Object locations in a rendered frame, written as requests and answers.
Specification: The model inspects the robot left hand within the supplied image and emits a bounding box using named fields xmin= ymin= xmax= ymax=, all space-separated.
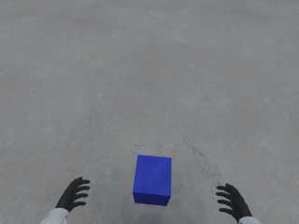
xmin=55 ymin=176 xmax=91 ymax=213

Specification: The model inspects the robot right hand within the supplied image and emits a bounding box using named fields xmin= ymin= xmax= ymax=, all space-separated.
xmin=216 ymin=183 xmax=252 ymax=224

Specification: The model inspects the left robot forearm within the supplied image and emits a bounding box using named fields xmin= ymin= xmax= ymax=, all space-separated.
xmin=39 ymin=207 xmax=70 ymax=224

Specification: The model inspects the carton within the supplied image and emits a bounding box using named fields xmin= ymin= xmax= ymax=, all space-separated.
xmin=133 ymin=155 xmax=172 ymax=206

